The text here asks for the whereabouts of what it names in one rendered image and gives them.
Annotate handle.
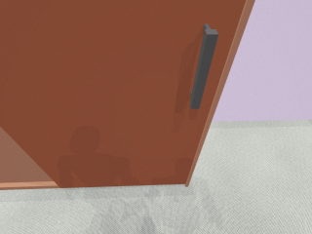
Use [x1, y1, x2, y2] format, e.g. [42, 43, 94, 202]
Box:
[189, 23, 219, 109]

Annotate wardrobe door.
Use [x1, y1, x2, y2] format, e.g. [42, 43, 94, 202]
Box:
[0, 127, 53, 183]
[0, 0, 246, 188]

